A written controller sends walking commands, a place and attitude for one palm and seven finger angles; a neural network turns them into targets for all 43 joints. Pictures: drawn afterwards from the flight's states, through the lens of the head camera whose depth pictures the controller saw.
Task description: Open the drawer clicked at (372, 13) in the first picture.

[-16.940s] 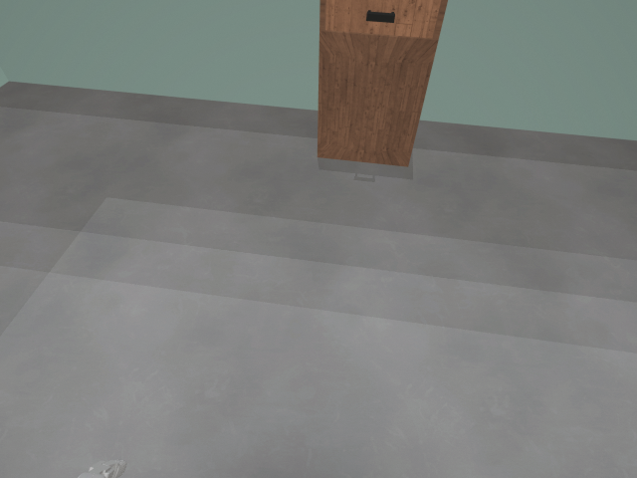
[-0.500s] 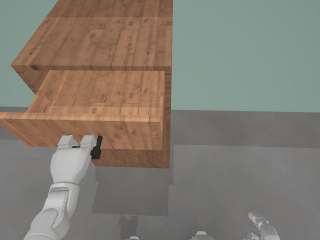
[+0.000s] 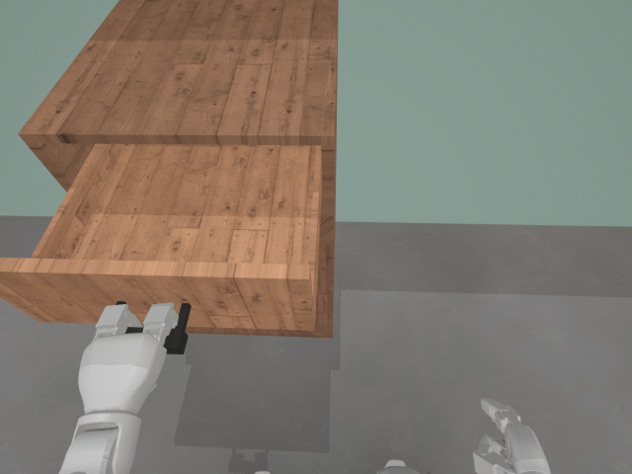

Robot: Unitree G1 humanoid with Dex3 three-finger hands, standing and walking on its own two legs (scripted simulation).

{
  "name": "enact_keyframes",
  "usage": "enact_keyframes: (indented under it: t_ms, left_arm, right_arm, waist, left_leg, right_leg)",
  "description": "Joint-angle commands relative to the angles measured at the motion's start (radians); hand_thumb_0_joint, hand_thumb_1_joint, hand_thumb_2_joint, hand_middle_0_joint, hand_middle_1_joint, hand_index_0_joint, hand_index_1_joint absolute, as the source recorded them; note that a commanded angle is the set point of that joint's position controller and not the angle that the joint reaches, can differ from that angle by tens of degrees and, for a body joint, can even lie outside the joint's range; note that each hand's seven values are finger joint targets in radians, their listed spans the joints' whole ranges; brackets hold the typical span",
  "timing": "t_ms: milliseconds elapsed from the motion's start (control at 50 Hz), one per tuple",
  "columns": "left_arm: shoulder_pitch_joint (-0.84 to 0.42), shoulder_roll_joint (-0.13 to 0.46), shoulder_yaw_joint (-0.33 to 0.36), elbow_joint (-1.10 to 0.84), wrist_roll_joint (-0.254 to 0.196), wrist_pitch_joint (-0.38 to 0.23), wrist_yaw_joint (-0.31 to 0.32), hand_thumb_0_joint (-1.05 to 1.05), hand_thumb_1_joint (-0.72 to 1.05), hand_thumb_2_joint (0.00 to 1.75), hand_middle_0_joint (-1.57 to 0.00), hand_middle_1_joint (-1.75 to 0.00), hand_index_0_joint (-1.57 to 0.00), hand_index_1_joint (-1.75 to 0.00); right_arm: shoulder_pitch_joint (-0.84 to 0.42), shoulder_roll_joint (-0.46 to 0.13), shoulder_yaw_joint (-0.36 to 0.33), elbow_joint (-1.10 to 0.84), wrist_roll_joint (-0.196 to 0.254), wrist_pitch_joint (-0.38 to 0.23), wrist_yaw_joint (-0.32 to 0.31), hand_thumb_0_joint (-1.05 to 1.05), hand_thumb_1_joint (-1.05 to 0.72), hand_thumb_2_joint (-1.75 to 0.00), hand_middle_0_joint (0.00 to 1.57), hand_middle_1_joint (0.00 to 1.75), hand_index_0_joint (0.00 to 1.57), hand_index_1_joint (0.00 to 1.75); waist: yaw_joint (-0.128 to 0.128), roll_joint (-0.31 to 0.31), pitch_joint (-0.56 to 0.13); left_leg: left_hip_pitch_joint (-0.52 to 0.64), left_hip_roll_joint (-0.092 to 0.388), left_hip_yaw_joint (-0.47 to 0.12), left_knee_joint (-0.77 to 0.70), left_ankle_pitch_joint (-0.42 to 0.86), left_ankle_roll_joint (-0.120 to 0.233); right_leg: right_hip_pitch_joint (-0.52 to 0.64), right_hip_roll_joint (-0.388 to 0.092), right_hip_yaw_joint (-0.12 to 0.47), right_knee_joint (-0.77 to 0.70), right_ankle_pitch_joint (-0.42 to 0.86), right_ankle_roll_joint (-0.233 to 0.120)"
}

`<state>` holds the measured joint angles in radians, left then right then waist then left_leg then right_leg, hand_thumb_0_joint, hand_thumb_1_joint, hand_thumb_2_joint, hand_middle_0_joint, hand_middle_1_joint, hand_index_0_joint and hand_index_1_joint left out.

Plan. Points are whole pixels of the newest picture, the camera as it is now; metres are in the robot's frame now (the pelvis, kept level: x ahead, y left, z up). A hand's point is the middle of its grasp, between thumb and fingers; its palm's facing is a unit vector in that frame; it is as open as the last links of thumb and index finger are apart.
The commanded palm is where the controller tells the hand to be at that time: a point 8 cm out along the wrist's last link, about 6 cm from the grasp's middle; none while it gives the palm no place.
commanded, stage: pull the drawer open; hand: left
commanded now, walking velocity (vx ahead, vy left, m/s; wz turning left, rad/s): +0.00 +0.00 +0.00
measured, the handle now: (147, 324) +0.30 +0.25 -0.01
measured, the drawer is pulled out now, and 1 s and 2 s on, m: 0.23 0.30 0.30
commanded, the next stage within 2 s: open the thumb to release the handle in 0.66 s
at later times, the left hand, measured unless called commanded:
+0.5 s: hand (126, 438) +0.17 +0.24 -0.02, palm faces -0.05 -0.04 -1.00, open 6.0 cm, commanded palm +0.13 +0.24 +0.02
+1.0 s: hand (127, 435) +0.17 +0.24 -0.02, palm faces +0.02 -0.04 -1.00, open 7.0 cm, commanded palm +0.14 +0.24 +0.02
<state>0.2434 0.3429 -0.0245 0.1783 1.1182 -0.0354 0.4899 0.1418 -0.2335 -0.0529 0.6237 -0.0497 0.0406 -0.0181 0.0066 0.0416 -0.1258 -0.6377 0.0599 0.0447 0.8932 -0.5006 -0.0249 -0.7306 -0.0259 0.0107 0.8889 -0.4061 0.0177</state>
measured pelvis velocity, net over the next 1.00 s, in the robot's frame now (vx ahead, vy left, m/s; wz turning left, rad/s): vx -0.01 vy -0.01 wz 0.01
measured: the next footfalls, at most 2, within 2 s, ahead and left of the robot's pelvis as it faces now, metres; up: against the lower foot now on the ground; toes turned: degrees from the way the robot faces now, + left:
none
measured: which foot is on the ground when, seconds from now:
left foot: down 0.00-1.00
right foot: down 0.00-1.00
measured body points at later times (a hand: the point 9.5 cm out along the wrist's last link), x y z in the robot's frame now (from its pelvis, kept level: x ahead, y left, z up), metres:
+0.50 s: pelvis +0.00 +0.00 -0.01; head +0.06 -0.02 +0.43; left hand +0.16 +0.24 +0.03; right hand +0.21 -0.23 -0.12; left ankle -0.04 +0.13 -0.69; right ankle +0.01 -0.13 -0.69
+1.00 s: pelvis -0.01 -0.01 -0.02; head +0.05 -0.03 +0.42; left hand +0.16 +0.24 +0.03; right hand +0.18 -0.24 -0.13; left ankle -0.04 +0.13 -0.69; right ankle +0.01 -0.13 -0.69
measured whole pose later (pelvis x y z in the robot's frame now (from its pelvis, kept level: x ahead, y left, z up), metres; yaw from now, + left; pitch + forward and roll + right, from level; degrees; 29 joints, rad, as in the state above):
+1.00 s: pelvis -0.01 -0.01 -0.02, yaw +1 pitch +15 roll +1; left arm 0.50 0.36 -0.01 -0.02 1.10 -0.08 0.57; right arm 0.12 -0.24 -0.05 0.60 -0.07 0.06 -0.01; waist 0.04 0.04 -0.14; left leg -0.73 0.05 0.03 1.03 -0.55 -0.03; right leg -0.83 -0.03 0.01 1.04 -0.46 0.01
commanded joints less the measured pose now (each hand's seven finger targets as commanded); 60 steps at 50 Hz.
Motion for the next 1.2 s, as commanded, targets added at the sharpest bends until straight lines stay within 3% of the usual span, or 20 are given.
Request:
enact_keyframes:
  t_ms: [0,80,120,200,240,300,340,500,540,680,720,740,760,780,800,840,880,1020,1140,1180]
  left_arm:
    - [0.132,0.144,0.124,-0.226,-0.028,0.010,0.071,0.00,0.90,0.90,-0.40,-1.35,-0.40,-1.35]
    - [0.206,0.154,0.141,-0.274,-0.028,0.004,0.083,0.00,0.90,0.90,-0.40,-1.35,-0.40,-1.35]
    - [0.207,0.144,0.128,-0.287,-0.027,0.004,0.087,0.00,0.90,0.90,-0.40,-1.35,-0.40,-1.35]
    - [0.293,0.150,0.143,-0.312,-0.025,-0.008,0.099,0.00,0.90,0.90,-0.40,-1.35,-0.40,-1.35]
    - [0.304,0.150,0.141,-0.351,-0.029,-0.012,0.098,0.00,0.90,0.90,-0.40,-1.35,-0.40,-1.35]
    - [0.380,0.145,0.141,-0.360,-0.032,-0.023,0.103,0.00,0.90,0.90,-0.40,-1.35,-0.40,-1.35]
    - [0.408,0.166,0.163,-0.404,-0.037,-0.029,0.105,0.00,0.90,0.90,-0.40,-1.35,-0.40,-1.35]
    - [0.423,0.166,0.170,-0.411,-0.029,-0.050,0.123,0.00,0.90,0.90,-0.40,-1.35,-0.40,-1.35]
    - [0.437,0.186,0.192,-0.437,-0.034,-0.048,0.124,0.00,0.90,0.90,-0.40,-1.35,-0.40,-1.35]
    - [0.598,0.204,0.235,-0.429,-0.067,-0.038,0.122,0.00,0.90,0.90,-0.40,-1.35,-0.40,-1.35]
    - [0.597,0.201,0.235,-0.435,-0.072,-0.039,0.122,0.00,0.90,0.90,-0.40,-1.35,-0.40,-1.35]
    - [0.241,0.169,0.156,-0.434,-0.050,-0.040,0.123,0.00,0.90,0.90,-0.40,-1.35,-0.40,-1.35]
    - [0.260,0.190,0.208,-0.424,-0.043,-0.059,0.137,0.00,0.83,0.87,-0.40,-1.34,-0.40,-1.34]
    - [0.345,0.194,0.220,-0.347,-0.033,-0.055,0.144,0.00,0.76,0.84,-0.39,-1.34,-0.39,-1.34]
    - [0.347,0.175,0.196,-0.363,-0.037,-0.055,0.148,0.00,0.69,0.81,-0.38,-1.33,-0.38,-1.33]
    - [0.313,0.197,0.208,-0.388,-0.043,-0.040,0.150,0.00,0.55,0.75,-0.38,-1.31,-0.38,-1.31]
    - [0.356,0.192,0.205,-0.365,-0.045,-0.022,0.148,0.00,0.41,0.69,-0.36,-1.30,-0.36,-1.30]
    - [0.267,0.174,0.154,-0.334,-0.044,0.011,0.111,0.00,-0.08,0.48,-0.33,-1.24,-0.33,-1.24]
    - [0.253,0.189,0.165,-0.327,-0.042,-0.004,0.087,0.00,-0.50,0.30,-0.30,-1.20,-0.30,-1.20]
    - [0.235,0.180,0.155,-0.306,-0.037,-0.012,0.084,0.00,-0.50,0.30,-0.30,-1.20,-0.30,-1.20]
  right_arm:
    - [-0.078,-0.112,-0.033,-0.151,-0.008,-0.043,-0.002,0.00,-0.90,-0.90,0.20,0.30,0.20,0.30]
    - [-0.082,-0.110,-0.033,-0.161,-0.010,-0.044,0.004,0.00,-0.90,-0.90,0.20,0.30,0.20,0.30]
    - [-0.088,-0.109,-0.031,-0.162,-0.012,-0.042,0.009,0.00,-0.90,-0.90,0.20,0.30,0.20,0.30]
    - [-0.094,-0.106,-0.029,-0.169,-0.017,-0.044,0.012,0.00,-0.90,-0.90,0.20,0.30,0.20,0.30]
    - [-0.099,-0.106,-0.026,-0.180,-0.018,-0.042,0.015,0.00,-0.90,-0.90,0.20,0.30,0.20,0.30]
    - [-0.100,-0.103,-0.023,-0.186,-0.022,-0.043,0.023,0.00,-0.90,-0.90,0.20,0.30,0.20,0.30]
    - [-0.103,-0.104,-0.021,-0.197,-0.024,-0.039,0.024,0.00,-0.90,-0.90,0.20,0.30,0.20,0.30]
    - [-0.110,-0.102,-0.021,-0.207,-0.035,-0.031,0.031,0.00,-0.90,-0.90,0.20,0.30,0.20,0.30]
    - [-0.107,-0.104,-0.022,-0.218,-0.034,-0.030,0.031,0.00,-0.90,-0.90,0.20,0.30,0.20,0.30]
    - [-0.119,-0.098,-0.018,-0.223,-0.023,-0.020,0.029,0.00,-0.90,-0.90,0.20,0.30,0.20,0.30]
    - [-0.126,-0.099,-0.018,-0.224,-0.024,-0.016,0.028,0.00,-0.90,-0.90,0.20,0.30,0.20,0.30]
    - [-0.121,-0.114,-0.015,-0.189,-0.035,-0.019,0.019,0.00,-0.90,-0.90,0.20,0.30,0.20,0.30]
    - [-0.111,-0.107,-0.026,-0.193,-0.044,-0.031,0.010,0.00,-0.90,-0.90,0.20,0.30,0.20,0.30]
    - [-0.100,-0.104,-0.032,-0.184,-0.040,-0.037,0.007,0.00,-0.90,-0.90,0.20,0.30,0.20,0.30]
    - [-0.099,-0.108,-0.029,-0.189,-0.041,-0.040,0.011,0.00,-0.90,-0.90,0.20,0.30,0.20,0.30]
    - [-0.094,-0.113,-0.033,-0.190,-0.036,-0.035,0.009,0.00,-0.90,-0.90,0.20,0.30,0.20,0.30]
    - [-0.098,-0.110,-0.031,-0.189,-0.029,-0.032,0.005,0.00,-0.90,-0.90,0.20,0.30,0.20,0.30]
    - [-0.121,-0.107,-0.019,-0.181,-0.017,-0.032,-0.014,0.00,-0.90,-0.90,0.20,0.30,0.20,0.30]
    - [-0.130,-0.104,-0.012,-0.185,-0.016,-0.037,-0.021,0.00,-0.90,-0.90,0.20,0.30,0.20,0.30]
    - [-0.125,-0.100,-0.012,-0.181,-0.017,-0.038,-0.020,0.00,-0.90,-0.90,0.20,0.30,0.20,0.30]
  waist:
    - [0.052,-0.029,-0.258]
    - [0.063,-0.007,-0.266]
    - [0.052,-0.013,-0.245]
    - [0.063,-0.023,-0.249]
    - [0.065,0.006,-0.255]
    - [0.070,-0.021,-0.241]
    - [0.079,0.005,-0.257]
    - [0.067,-0.028,-0.193]
    - [0.079,0.009,-0.228]
    - [0.106,-0.022,-0.227]
    - [0.102,-0.030,-0.222]
    - [0.002,-0.033,-0.203]
    - [0.042,-0.009,-0.211]
    - [0.056,-0.017,-0.221]
    - [0.052,-0.035,-0.229]
    - [0.051,-0.010,-0.270]
    - [0.062,-0.029,-0.265]
    - [0.052,-0.059,-0.211]
    - [0.063,-0.024,-0.186]
    - [0.058,-0.033,-0.166]
  left_leg:
    - [0.111,-0.078,0.000,-0.076,0.484,0.028]
    - [0.118,-0.075,-0.008,-0.068,0.494,0.025]
    - [0.114,-0.073,-0.009,-0.058,0.483,0.026]
    - [0.110,-0.074,-0.011,-0.039,0.495,0.025]
    - [0.112,-0.073,-0.014,-0.037,0.507,0.024]
    - [0.107,-0.075,-0.015,-0.021,0.505,0.025]
    - [0.108,-0.076,-0.016,-0.018,0.517,0.024]
    - [0.059,-0.083,-0.020,0.010,0.378,0.024]
    - [0.068,-0.083,-0.018,0.008,0.381,0.025]
    - [0.036,-0.086,-0.012,0.002,0.401,0.030]
    - [0.019,-0.090,-0.010,0.003,0.375,0.033]
    - [0.006,-0.082,-0.023,0.039,0.327,0.033]
    - [0.010,-0.084,-0.022,0.033,0.306,0.031]
    - [0.013,-0.085,-0.017,0.031,0.301,0.031]
    - [0.018,-0.088,-0.017,0.035,0.309,0.028]
    - [0.040,-0.087,-0.014,0.029,0.337,0.027]
    - [0.035,-0.090,-0.011,0.021,0.329,0.028]
    - [0.027,-0.089,-0.011,-0.023,0.266,0.035]
    - [0.039,-0.088,-0.009,-0.049,0.246,0.035]
    - [0.034,-0.090,-0.006,-0.047,0.224,0.035]
  right_leg:
    - [0.233,0.053,-0.038,-0.064,0.457,-0.059]
    - [0.219,0.055,-0.041,-0.048,0.438,-0.062]
    - [0.195,0.054,-0.042,-0.047,0.423,-0.061]
    - [0.185,0.056,-0.033,-0.029,0.434,-0.061]
    - [0.181,0.055,-0.033,-0.022,0.430,-0.064]
    - [0.163,0.055,-0.023,-0.013,0.432,-0.062]
    - [0.171,0.054,-0.018,-0.007,0.445,-0.066]
    - [0.069,0.055,-0.004,0.002,0.302,-0.068]
    - [0.081,0.054,-0.005,0.006,0.294,-0.072]
    - [0.152,0.051,0.008,0.008,0.383,-0.071]
    - [0.160,0.048,0.013,0.005,0.388,-0.069]
    - [0.051,0.043,0.013,0.013,0.343,-0.063]
    - [0.052,0.045,0.008,0.016,0.296,-0.062]
    - [0.065,0.051,-0.010,0.017,0.287,-0.065]
    - [0.052,0.049,0.008,0.016,0.289,-0.068]
    - [0.078,0.046,-0.002,0.015,0.313,-0.068]
    - [0.103,0.045,-0.009,0.007,0.323,-0.065]
    - [0.128,0.045,-0.029,-0.038,0.257,-0.058]
    - [0.137,0.046,-0.026,-0.061,0.220,-0.062]
    - [0.121,0.045,-0.024,-0.068,0.198,-0.059]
